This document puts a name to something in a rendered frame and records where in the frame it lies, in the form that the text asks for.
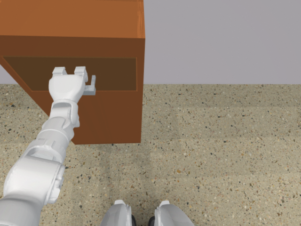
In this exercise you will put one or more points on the cabinet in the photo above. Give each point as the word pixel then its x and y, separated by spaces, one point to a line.
pixel 81 28

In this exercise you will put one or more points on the handle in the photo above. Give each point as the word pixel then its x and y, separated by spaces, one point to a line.
pixel 90 89

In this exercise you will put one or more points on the right robot thigh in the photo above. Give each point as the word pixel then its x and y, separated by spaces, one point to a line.
pixel 171 215

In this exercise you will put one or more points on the robot thigh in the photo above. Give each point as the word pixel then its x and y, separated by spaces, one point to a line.
pixel 117 215
pixel 171 215

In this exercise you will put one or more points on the drawer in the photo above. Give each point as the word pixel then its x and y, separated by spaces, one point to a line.
pixel 112 73

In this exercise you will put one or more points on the left robot upper arm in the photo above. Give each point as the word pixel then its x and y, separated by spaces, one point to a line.
pixel 35 182

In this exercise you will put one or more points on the left robot forearm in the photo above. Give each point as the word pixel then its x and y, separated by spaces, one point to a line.
pixel 53 140

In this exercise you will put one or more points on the left robot thigh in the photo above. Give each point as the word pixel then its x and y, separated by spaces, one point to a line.
pixel 117 215

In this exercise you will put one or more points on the left robot hand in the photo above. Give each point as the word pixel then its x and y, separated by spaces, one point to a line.
pixel 68 86

